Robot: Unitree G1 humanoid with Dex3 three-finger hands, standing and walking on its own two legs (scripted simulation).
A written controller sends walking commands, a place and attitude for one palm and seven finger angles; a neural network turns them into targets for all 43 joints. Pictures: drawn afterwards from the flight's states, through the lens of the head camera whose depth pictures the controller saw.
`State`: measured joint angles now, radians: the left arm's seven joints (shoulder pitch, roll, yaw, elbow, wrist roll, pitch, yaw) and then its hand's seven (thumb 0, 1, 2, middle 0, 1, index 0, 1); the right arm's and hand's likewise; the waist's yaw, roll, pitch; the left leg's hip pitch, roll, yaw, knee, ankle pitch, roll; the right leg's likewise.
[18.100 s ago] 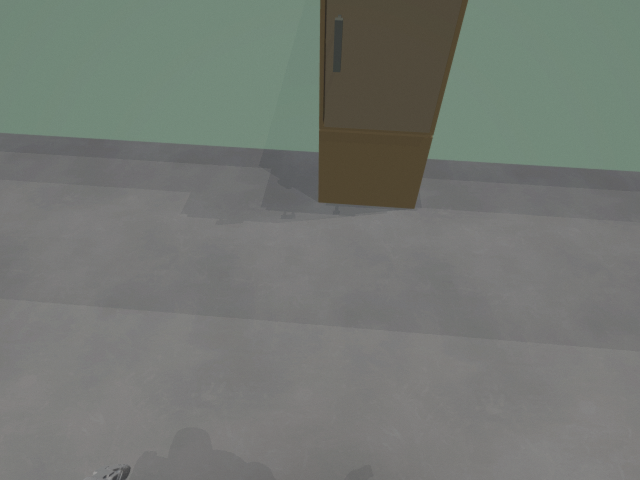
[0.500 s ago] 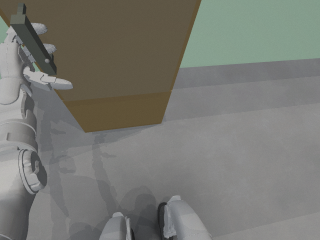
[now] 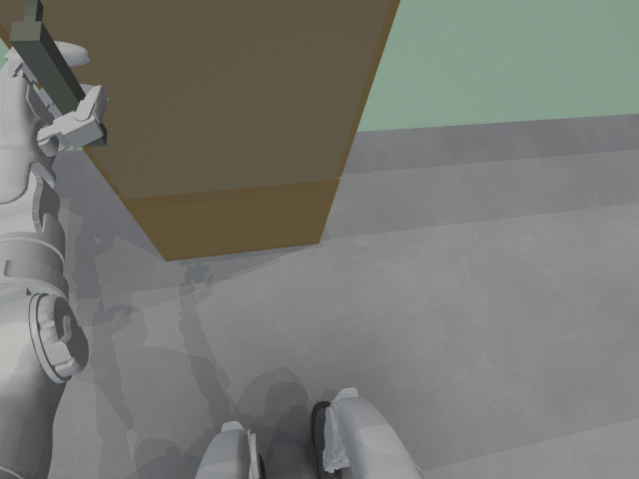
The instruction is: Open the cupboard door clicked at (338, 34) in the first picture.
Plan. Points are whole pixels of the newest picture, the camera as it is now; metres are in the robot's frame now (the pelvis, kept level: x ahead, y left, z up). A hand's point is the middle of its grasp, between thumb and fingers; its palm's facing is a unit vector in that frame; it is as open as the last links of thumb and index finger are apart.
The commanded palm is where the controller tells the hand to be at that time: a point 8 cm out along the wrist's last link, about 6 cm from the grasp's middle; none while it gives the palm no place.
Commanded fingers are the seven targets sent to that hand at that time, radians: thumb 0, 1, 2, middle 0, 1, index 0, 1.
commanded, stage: close the thumb around the handle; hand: left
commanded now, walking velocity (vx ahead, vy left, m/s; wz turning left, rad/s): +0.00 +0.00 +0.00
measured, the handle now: (68, 79) +0.58 +0.24 +0.06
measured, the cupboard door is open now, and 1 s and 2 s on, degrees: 0 26 44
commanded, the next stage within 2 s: pull the door open along its arc in 0.14 s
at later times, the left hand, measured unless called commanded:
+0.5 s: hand (89, 127) +0.51 +0.21 +0.06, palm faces +0.05 -1.00 -0.03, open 6.1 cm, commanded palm +0.45 +0.25 +0.06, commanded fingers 0.00 0.90 0.90 -0.40 -1.35 -0.40 -1.35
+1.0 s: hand (161, 236) +0.38 +0.13 +0.06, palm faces +0.47 -0.88 +0.03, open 6.2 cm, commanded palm +0.31 +0.15 +0.06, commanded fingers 0.00 0.90 0.90 -0.40 -1.35 -0.40 -1.35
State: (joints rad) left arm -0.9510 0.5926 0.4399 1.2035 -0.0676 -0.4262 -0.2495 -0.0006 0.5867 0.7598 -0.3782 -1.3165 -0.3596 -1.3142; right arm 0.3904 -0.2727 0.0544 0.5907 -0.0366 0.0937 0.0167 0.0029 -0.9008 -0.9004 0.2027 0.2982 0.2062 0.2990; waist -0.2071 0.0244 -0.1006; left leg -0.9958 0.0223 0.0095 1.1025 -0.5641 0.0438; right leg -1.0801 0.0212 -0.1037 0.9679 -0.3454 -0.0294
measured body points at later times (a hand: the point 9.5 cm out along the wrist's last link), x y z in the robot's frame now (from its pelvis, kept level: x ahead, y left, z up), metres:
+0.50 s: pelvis +0.01 +0.01 +0.01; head +0.16 +0.02 +0.43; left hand +0.50 +0.26 +0.06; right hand +0.00 -0.25 -0.10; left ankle -0.04 +0.08 -0.66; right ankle +0.05 -0.11 -0.66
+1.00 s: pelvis +0.02 +0.00 +0.02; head +0.11 +0.01 +0.46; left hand +0.35 +0.17 +0.06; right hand +0.17 -0.22 -0.10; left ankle -0.04 +0.09 -0.66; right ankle +0.05 -0.11 -0.66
